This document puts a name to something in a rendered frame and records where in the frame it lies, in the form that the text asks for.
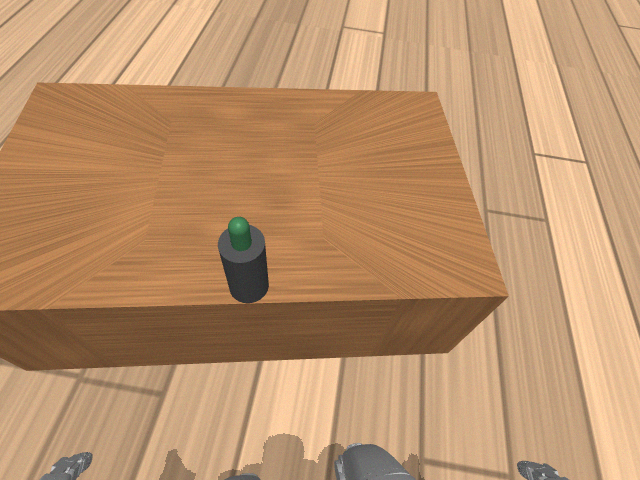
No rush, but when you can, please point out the left robot hand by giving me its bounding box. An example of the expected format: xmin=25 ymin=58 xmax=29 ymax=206
xmin=39 ymin=452 xmax=93 ymax=480

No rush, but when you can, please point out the bottle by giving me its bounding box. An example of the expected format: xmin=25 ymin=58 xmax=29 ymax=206
xmin=218 ymin=217 xmax=269 ymax=303

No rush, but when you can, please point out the right robot hand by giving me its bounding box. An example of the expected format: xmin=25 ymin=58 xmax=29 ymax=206
xmin=517 ymin=461 xmax=569 ymax=480

